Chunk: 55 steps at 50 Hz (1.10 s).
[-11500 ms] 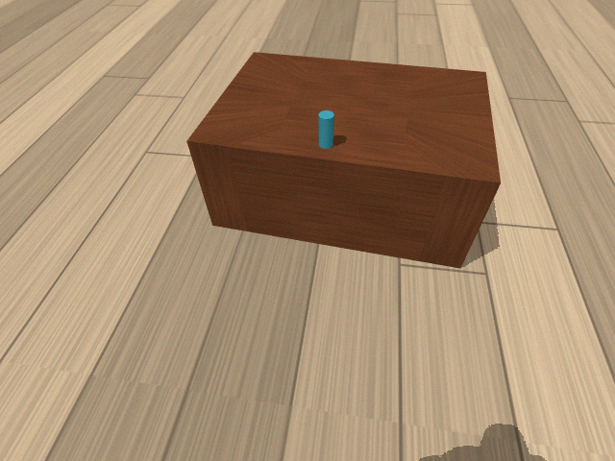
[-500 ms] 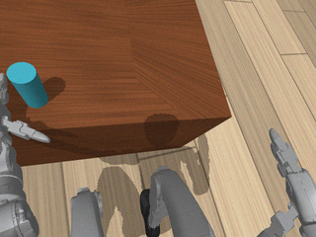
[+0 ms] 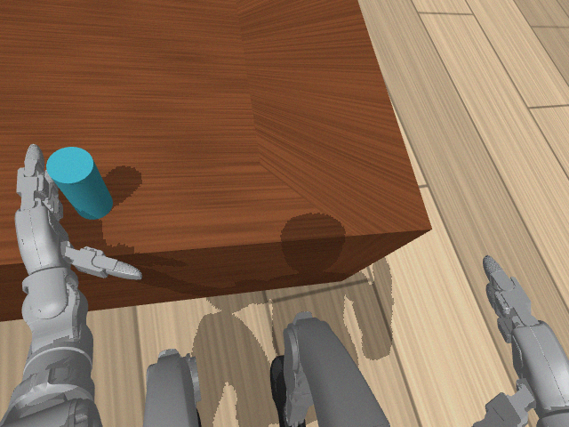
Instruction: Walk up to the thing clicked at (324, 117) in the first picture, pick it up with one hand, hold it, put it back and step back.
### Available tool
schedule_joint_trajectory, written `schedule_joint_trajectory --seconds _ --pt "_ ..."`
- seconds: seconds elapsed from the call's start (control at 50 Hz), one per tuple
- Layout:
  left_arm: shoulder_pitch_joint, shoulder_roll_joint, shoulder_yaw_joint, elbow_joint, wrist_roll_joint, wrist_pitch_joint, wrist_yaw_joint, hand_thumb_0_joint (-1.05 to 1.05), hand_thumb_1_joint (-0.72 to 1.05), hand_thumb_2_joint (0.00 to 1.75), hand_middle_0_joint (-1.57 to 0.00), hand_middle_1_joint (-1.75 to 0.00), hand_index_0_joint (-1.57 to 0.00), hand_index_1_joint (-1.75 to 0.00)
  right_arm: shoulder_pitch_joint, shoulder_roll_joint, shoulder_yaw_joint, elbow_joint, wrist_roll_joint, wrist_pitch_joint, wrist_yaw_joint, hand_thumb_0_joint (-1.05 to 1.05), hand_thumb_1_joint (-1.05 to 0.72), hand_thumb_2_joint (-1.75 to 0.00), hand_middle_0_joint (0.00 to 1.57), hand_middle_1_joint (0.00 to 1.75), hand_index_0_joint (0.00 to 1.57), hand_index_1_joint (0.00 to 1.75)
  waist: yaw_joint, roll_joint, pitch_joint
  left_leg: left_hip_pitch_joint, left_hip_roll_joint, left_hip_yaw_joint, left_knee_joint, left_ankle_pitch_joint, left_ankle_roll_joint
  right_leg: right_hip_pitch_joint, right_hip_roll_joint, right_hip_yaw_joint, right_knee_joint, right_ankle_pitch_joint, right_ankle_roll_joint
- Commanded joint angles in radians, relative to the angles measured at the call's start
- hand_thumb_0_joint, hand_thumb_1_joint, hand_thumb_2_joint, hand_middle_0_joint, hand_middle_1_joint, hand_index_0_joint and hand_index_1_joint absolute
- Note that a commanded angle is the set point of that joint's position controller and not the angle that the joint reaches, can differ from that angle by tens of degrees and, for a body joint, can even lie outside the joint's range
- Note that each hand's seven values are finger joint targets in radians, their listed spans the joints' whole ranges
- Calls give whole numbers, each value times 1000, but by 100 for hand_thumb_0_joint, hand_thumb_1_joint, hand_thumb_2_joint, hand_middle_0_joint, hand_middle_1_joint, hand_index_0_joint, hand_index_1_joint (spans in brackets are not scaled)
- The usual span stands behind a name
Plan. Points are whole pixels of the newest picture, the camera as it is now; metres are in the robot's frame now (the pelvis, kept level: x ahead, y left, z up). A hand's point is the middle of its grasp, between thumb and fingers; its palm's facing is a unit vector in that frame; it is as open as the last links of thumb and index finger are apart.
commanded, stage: close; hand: left
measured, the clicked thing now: (83, 186) +0.49 +0.20 -0.07
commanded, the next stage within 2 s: settle in 0.80 s
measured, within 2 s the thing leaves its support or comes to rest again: leaves its support in 1.22 s
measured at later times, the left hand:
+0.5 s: hand (82, 200) +0.46 +0.20 -0.06, palm faces +0.19 -0.98 -0.01, open 15.7 cm
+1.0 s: hand (83, 189) +0.47 +0.20 -0.05, palm faces +0.16 -0.99 -0.02, open 7.6 cm
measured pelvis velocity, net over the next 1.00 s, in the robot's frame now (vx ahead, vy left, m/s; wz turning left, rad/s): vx -0.01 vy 0.00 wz -0.01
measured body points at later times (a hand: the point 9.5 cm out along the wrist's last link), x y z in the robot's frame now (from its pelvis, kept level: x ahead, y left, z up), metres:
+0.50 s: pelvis -0.01 +0.00 +0.00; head +0.18 +0.06 +0.40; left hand +0.45 +0.25 -0.06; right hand +0.16 -0.27 +0.08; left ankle +0.02 +0.11 -0.54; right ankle +0.08 -0.14 -0.54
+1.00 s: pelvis -0.01 +0.00 +0.00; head +0.18 +0.07 +0.40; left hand +0.46 +0.25 -0.05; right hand +0.17 -0.26 +0.09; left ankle +0.02 +0.11 -0.54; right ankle +0.08 -0.14 -0.54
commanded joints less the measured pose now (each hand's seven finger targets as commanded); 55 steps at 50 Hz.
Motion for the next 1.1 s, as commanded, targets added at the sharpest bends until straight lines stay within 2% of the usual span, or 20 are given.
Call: schedule_joint_trajectory --seconds 0.0,0.02,0.08,0.1,0.16,0.18,0.26,0.3,0.38,0.46,0.48,0.52,0.6,0.64,0.76,0.88,0.98,1.02,1.04,1.08 --pt "-283 149 10 -202 -9 -101 25 0 -61 3 -12 -6 -12 -6 43 -167 -130 -150 15 -41 -29 0 52 -5 5 5 5 5 13 229 -461 290 -40 -14 -235 337 -14 340 58 10 -117 246 -56" --pt "-259 179 37 -174 -4 -108 31 0 -61 1 -20 -11 -20 -10 47 -187 -161 -130 14 -35 -33 0 52 -5 5 5 5 5 10 241 -464 296 -36 -12 -229 344 -14 332 58 11 -113 248 -57" --pt "-329 225 29 -185 12 -132 24 0 -61 6 -28 -18 -29 -17 49 -181 -136 -181 9 -34 -34 0 52 -5 5 5 5 5 -12 248 -510 321 -34 -16 -208 372 -13 334 58 17 -107 275 -56" --pt "-342 191 5 -188 9 -136 14 0 -61 5 -30 -19 -31 -18 78 -176 -132 -212 8 -33 -32 0 52 -5 5 5 5 5 -31 239 -540 335 -35 -13 -200 402 -11 363 57 22 -116 312 -53" --pt "-361 260 43 -174 3 -133 -8 0 -61 8 -36 -24 -37 -22 86 -196 -148 -187 12 -20 -31 0 51 -5 5 5 5 5 -12 296 -567 373 -37 -15 -213 401 -19 359 54 24 -108 302 -56" --pt "-356 211 14 -136 -3 -123 -21 0 -61 8 -37 -24 -38 -23 90 -193 -143 -194 13 -17 -27 0 51 -5 5 5 5 5 -23 296 -552 379 -35 -21 -222 390 -22 335 56 14 -110 286 -58" --pt "-333 270 51 -96 0 -81 -35 0 -61 10 -40 -25 -41 -25 112 -195 -149 -169 22 -2 -24 0 51 -5 5 5 5 5 -8 333 -509 367 -34 -16 -240 332 -27 298 54 13 -118 228 -61" --pt "-352 209 16 -86 -10 -67 -47 0 -61 11 -42 -27 -42 -26 68 -192 -140 -229 24 -8 -25 0 51 -5 5 5 5 5 -26 310 -503 364 -33 -20 -246 322 -27 304 55 7 -132 224 -59" --pt "-386 316 85 -93 -22 -63 -38 0 -57 16 -48 -33 -48 -32 44 -189 -113 -202 30 -8 -30 0 51 -5 5 5 5 5 9 277 -493 288 -37 -13 -241 287 -15 341 51 23 -132 199 -53" --pt "-399 275 69 -26 -24 -77 -37 0 -55 27 -58 -45 -59 -45 16 -195 -116 -215 27 -16 -42 0 51 -5 5 5 5 5 -20 229 -473 237 -37 -15 -232 265 -7 347 53 33 -140 190 -48" --pt "-418 256 48 -21 -27 -85 -44 0 -51 30 -61 -49 -62 -48 -4 -193 -109 -245 29 -25 -44 0 51 -5 5 5 5 5 -33 202 -483 225 -37 -18 -227 272 -5 365 54 29 -139 204 -45" --pt "-403 343 95 -31 -15 -96 -46 0 -45 37 -69 -56 -70 -55 16 -215 -119 -260 28 -26 -48 0 51 -5 5 5 5 5 -20 219 -541 258 -37 -15 -222 320 -5 398 53 34 -135 247 -46" --pt "-427 308 68 -73 -18 -90 -72 0 -37 48 -82 -70 -84 -70 82 -220 -148 -245 29 -24 -46 0 51 -5 5 5 5 5 -32 289 -618 347 -40 -12 -215 399 -13 412 53 32 -126 319 -50" --pt "-426 318 69 -77 -17 -77 -67 0 -30 55 -88 -76 -89 -76 93 -211 -146 -201 31 -20 -41 0 51 -5 5 5 5 5 -23 317 -568 356 -39 -11 -229 359 -17 366 54 25 -134 272 -54" --pt "-402 211 -10 -65 4 -53 -45 0 -14 67 -101 -88 -102 -88 64 -178 -112 -213 27 -26 -29 0 51 -5 5 5 5 5 -29 328 -469 386 -28 -27 -267 326 -30 271 60 -3 -143 208 -63" --pt "-423 273 35 -52 5 -57 -16 0 -6 82 -119 -106 -119 -106 30 -190 -109 -234 26 -26 -33 0 51 -5 5 5 5 5 -20 275 -478 331 -30 -24 -259 324 -19 322 59 3 -146 226 -56" --pt "-392 278 47 -71 8 -53 -15 0 30 116 -127 -126 -127 -128 82 -221 -168 -219 27 -15 -36 0 52 -5 5 5 5 5 -24 294 -568 404 -29 -22 -262 394 -23 373 62 5 -150 277 -57" --pt "-383 292 58 -80 5 -46 -22 0 40 123 -130 -131 -129 -133 96 -210 -150 -207 30 -8 -33 0 53 -6 5 5 5 5 -9 315 -572 428 -26 -25 -268 433 -30 372 63 3 -142 294 -61" --pt "-423 221 12 -125 -8 -48 -30 0 43 126 -132 -133 -131 -135 70 -191 -128 -261 30 -13 -30 0 53 -6 5 5 5 5 -22 295 -588 440 -25 -26 -267 453 -30 384 65 0 -150 318 -59" --pt "-463 290 50 -197 -17 -51 -30 0 50 131 -136 -138 -135 -140 95 -171 -109 -215 32 -7 -30 0 53 -6 5 5 5 5 -6 328 -610 448 -30 -14 -269 436 -27 414 61 11 -156 310 -56"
